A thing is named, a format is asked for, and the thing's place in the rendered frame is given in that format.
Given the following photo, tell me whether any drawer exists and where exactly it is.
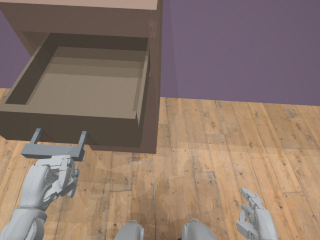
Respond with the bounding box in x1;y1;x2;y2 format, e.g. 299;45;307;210
0;32;150;148

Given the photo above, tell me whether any robot left forearm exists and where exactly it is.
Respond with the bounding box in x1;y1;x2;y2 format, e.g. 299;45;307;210
0;207;48;240

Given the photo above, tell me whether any robot right thigh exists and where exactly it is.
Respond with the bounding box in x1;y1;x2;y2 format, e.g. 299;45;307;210
181;222;217;240

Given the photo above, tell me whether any robot left hand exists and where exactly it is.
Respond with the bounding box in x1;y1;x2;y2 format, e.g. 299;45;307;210
19;155;80;212

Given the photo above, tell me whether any robot right hand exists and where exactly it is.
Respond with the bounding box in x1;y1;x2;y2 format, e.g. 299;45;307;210
236;187;278;240

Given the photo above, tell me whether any cabinet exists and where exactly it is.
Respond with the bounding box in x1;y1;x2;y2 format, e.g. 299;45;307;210
0;0;163;154

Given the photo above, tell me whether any robot right shin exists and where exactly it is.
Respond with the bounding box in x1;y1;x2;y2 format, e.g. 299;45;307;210
189;219;200;223

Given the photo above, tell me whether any handle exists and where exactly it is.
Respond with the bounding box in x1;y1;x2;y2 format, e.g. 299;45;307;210
20;128;88;162

